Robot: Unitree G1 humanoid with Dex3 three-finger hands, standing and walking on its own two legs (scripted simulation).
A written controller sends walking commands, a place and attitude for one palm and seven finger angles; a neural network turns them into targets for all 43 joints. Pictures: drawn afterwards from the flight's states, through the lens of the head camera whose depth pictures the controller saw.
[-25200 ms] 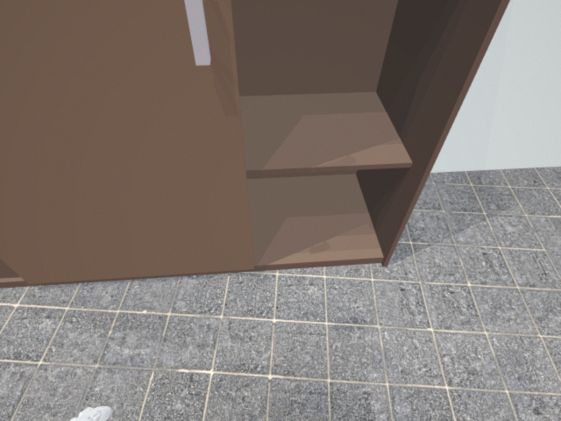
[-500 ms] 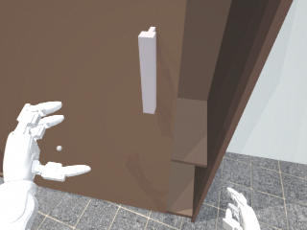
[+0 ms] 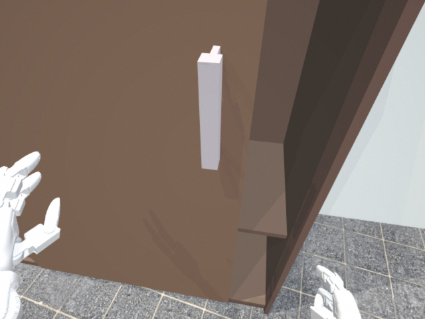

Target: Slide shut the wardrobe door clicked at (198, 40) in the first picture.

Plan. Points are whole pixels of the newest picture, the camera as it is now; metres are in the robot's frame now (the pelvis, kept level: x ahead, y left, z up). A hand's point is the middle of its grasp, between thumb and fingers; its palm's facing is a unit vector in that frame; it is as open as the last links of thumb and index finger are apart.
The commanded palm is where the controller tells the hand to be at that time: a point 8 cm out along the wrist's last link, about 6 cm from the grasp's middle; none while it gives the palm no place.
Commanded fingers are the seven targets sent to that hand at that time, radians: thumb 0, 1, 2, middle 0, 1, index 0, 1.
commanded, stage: draw the hand back to the body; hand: left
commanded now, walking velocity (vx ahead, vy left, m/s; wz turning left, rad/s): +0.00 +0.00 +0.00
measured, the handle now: (213, 111) +0.36 +0.05 +0.25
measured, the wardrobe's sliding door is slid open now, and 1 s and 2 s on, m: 0.15 0.15 0.15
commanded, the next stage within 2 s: step back with the hand held close in 0.34 s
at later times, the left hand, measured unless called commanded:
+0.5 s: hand (61, 221) +0.19 +0.25 +0.16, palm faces +0.46 -0.80 -0.39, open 7.4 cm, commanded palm +0.14 +0.29 +0.18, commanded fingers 0.00 0.90 0.90 -0.20 -0.30 -0.20 -0.30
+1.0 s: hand (16, 251) +0.14 +0.28 +0.16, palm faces +0.44 -0.78 -0.44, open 7.4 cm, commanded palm +0.08 +0.31 +0.18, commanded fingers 0.00 0.90 0.90 -0.20 -0.30 -0.20 -0.30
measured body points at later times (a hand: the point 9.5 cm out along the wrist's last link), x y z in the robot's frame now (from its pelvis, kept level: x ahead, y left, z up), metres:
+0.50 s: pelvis +0.01 -0.01 +0.00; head -0.01 -0.03 +0.45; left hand +0.16 +0.29 +0.18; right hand +0.20 -0.23 -0.08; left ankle -0.02 +0.13 -0.74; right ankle +0.00 -0.17 -0.74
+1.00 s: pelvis -0.06 +0.01 -0.01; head -0.06 +0.03 +0.44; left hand +0.11 +0.32 +0.19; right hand +0.12 -0.22 -0.08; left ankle -0.02 +0.13 -0.74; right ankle +0.00 -0.17 -0.74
